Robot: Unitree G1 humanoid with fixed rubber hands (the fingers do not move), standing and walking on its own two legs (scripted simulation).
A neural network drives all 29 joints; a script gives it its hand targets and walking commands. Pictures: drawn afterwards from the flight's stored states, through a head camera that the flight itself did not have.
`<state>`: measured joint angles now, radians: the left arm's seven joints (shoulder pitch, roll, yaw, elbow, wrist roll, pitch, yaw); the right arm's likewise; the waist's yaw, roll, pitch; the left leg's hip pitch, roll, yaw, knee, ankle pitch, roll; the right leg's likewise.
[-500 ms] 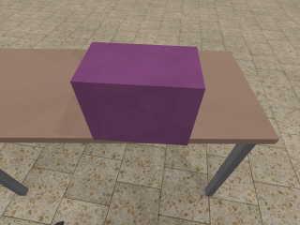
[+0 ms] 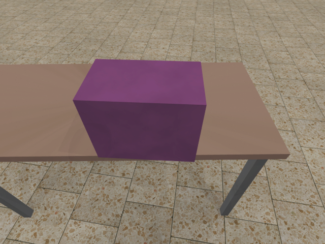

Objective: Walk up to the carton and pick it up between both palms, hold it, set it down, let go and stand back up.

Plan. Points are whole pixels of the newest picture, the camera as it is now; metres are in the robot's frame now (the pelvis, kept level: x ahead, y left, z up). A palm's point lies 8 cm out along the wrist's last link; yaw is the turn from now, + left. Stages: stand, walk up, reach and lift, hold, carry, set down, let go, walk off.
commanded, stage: stand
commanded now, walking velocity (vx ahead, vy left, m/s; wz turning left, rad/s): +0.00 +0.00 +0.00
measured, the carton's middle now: (146, 112) +0.48 +0.07 +0.05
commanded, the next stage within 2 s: walk up in 1.16 s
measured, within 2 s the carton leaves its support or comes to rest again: neither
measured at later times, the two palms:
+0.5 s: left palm out of the picture +0.09 +0.28 -0.11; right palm out of the picture +0.06 -0.29 -0.12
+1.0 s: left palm out of the picture +0.11 +0.28 -0.11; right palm out of the picture +0.08 -0.29 -0.12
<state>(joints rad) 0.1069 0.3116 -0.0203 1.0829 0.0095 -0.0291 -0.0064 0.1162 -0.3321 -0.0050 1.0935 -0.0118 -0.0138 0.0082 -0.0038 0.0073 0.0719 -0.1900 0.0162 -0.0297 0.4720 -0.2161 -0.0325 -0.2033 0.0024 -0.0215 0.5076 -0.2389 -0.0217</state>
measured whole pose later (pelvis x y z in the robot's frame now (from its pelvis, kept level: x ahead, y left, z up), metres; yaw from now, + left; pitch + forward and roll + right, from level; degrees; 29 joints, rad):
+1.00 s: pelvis +0.02 +0.00 +0.01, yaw -1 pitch -3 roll +0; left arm 0.08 0.32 0.00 1.12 0.01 -0.01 -0.01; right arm 0.10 -0.33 0.01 1.12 -0.02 -0.01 0.00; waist 0.00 0.00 0.07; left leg -0.12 0.04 -0.01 0.38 -0.20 -0.04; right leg -0.13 0.03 -0.01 0.39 -0.20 -0.03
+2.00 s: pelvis -0.12 +0.01 -0.03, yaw +4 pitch -3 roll +0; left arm 0.09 0.39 0.05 0.86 -0.02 0.07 0.02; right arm 0.19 -0.35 -0.04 0.80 -0.02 0.04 -0.02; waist -0.04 -0.07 0.26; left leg -0.37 -0.03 -0.02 0.81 -0.38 0.03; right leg -0.49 0.08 0.16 1.25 -0.60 0.00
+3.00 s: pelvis -0.38 +0.00 -0.03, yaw +4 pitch -7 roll +1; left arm 0.28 0.34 0.04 0.98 0.03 0.00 -0.02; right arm 0.24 -0.39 -0.07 0.97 -0.03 -0.02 0.01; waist 0.02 0.00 0.08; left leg -0.31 -0.05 -0.02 0.76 -0.39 0.03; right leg -0.33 -0.01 0.07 0.80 -0.42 -0.01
